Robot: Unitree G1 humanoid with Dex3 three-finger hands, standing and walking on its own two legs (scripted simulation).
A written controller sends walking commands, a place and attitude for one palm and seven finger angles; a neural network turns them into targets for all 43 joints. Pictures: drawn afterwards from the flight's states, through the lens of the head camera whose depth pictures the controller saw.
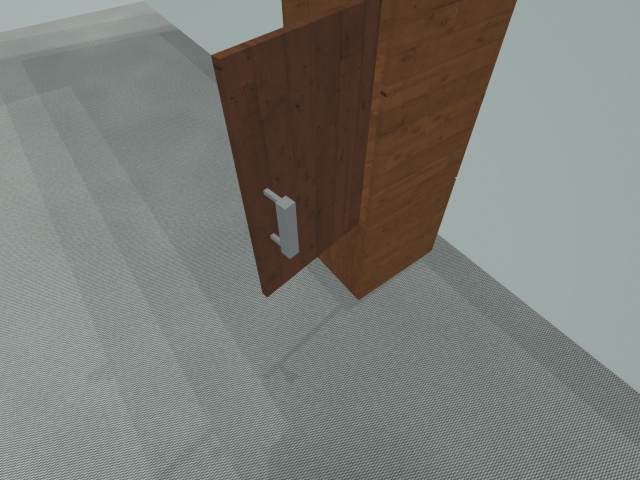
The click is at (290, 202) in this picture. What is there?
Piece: cupboard door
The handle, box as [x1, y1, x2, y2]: [263, 188, 298, 258]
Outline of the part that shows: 266,188 263,190 264,194 273,200 276,205 280,236 278,237 273,233 270,236 281,246 281,251 290,258 298,252 295,203 288,197 284,196 281,198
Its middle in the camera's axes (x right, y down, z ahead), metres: -0.08 -0.03 +0.77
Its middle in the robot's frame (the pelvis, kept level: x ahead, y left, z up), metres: +0.58 +0.12 -0.09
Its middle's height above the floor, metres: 0.69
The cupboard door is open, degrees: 99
